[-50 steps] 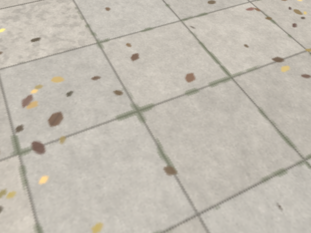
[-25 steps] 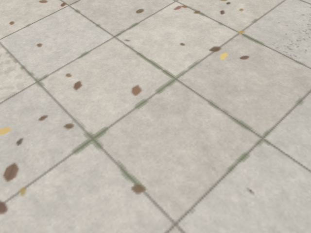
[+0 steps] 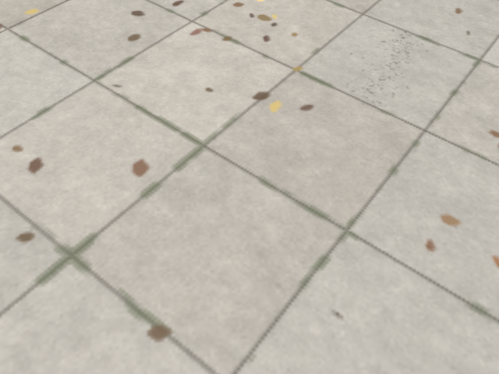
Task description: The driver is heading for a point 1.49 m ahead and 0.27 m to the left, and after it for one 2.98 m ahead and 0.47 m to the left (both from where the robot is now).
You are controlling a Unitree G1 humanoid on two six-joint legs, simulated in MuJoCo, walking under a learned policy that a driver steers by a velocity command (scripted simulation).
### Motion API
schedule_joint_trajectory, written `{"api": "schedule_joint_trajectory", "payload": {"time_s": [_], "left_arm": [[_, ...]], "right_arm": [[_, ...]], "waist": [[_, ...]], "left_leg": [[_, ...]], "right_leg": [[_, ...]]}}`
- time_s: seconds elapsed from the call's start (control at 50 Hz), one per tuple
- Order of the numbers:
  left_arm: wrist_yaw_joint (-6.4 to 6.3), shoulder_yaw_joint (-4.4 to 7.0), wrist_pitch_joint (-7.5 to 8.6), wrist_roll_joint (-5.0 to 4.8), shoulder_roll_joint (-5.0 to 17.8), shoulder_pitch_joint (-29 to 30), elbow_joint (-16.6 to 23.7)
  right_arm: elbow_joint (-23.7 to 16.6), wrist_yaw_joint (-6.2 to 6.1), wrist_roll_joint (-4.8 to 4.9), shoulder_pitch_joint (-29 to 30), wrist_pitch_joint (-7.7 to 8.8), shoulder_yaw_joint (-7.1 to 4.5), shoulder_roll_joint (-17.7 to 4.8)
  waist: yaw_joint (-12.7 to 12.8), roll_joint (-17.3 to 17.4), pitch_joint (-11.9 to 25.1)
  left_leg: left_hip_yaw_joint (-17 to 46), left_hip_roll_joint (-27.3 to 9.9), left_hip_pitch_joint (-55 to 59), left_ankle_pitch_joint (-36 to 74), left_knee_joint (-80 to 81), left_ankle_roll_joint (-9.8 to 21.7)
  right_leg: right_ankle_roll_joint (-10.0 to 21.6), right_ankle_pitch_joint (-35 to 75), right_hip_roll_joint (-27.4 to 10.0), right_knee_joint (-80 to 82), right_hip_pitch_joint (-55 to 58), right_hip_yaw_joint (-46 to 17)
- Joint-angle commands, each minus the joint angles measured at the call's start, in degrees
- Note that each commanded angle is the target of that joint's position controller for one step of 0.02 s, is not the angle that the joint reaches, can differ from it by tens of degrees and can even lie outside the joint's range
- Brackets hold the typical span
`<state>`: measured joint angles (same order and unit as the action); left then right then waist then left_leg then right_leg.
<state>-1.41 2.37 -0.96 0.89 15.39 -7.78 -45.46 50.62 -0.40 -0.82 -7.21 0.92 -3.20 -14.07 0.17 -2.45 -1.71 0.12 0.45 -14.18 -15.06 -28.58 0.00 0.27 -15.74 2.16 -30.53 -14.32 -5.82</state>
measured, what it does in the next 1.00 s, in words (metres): stands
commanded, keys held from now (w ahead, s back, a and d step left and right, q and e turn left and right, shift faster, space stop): no key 1.00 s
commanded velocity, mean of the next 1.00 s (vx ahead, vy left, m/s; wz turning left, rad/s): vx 0.00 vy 0.00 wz -0.03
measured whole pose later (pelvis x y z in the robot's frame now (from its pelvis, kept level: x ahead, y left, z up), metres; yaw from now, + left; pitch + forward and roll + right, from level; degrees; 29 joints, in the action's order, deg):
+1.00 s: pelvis +0.00 +0.01 +0.00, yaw +1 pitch -2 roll +0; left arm -2.1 1.3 0.0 0.2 12.9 -11.7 -61.8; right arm 61.8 -1.6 -0.2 -10.8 0.7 -0.5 -13.3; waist -0.4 0.0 -2.6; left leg 0.6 0.9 -11.7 -14.8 -28.2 0.8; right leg -0.8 -15.5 1.3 -27.5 -10.3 -5.0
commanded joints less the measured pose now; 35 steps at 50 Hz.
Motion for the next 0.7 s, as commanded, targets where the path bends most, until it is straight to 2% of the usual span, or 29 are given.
{"api": "schedule_joint_trajectory", "payload": {"time_s": [0.02,0.06,0.14,0.2,0.38,0.7], "left_arm": [[0.01,1.95,-0.33,-0.04,7.01,-0.45,2.37],[0.23,1.87,-0.16,-0.37,6.42,-0.45,1.53],[0.27,1.79,0.54,-0.27,5.86,-0.69,-0.45],[0.16,1.67,0.86,-0.33,5.65,-0.99,-1.94],[-0.30,1.29,1.36,-0.47,5.76,-1.98,-6.21],[-0.62,0.52,1.31,-0.63,4.57,-3.26,-11.95]], "right_arm": [[-3.23,0.07,0.20,3.71,1.48,-1.07,-8.30],[-2.39,-0.10,0.38,2.78,1.55,-0.98,-8.31],[-1.12,-0.60,0.60,2.05,0.98,-0.50,-7.40],[-0.12,-0.67,0.56,2.11,0.55,-0.28,-7.17],[3.42,-0.71,0.54,1.87,0.19,0.20,-6.98],[8.05,-1.21,0.58,-1.42,0.19,1.12,-6.61]], "waist": [[0.89,8.21,5.21],[0.24,5.82,4.46],[-0.60,2.65,3.74],[-0.78,1.55,2.92],[-0.62,2.12,1.60],[-0.52,2.46,0.48]], "left_leg": [[8.28,-8.03,2.50,12.07,6.74,4.40],[5.63,-5.75,2.94,10.06,5.13,2.58],[4.07,-4.52,4.32,10.53,3.47,2.39],[3.58,-3.97,4.61,9.50,3.34,2.21],[2.90,-2.93,4.49,8.25,4.13,1.65],[2.67,-2.21,3.35,6.31,5.31,1.63]], "right_leg": [[0.72,8.92,-2.97,2.79,3.51,-1.86],[1.70,10.57,-2.91,3.65,3.54,-2.00],[1.61,12.34,-3.18,4.93,2.77,-2.53],[1.40,11.57,-3.17,5.59,2.34,-2.57],[1.15,10.73,-3.08,6.33,2.80,-2.07],[0.70,9.23,-2.39,7.04,3.03,-0.53]]}}
Velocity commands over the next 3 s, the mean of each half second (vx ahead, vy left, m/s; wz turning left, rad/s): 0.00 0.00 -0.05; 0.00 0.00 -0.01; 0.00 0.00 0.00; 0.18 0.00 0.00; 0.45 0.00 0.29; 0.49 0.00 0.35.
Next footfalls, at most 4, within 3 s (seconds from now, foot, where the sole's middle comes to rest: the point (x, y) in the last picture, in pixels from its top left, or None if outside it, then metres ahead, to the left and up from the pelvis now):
2.40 left None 0.43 0.12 -0.77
2.88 right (253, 281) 0.76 0.00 -0.77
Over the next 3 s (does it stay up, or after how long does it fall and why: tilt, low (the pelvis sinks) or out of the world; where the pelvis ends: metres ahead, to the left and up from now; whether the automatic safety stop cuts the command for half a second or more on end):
stays up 0.63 0.05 0.00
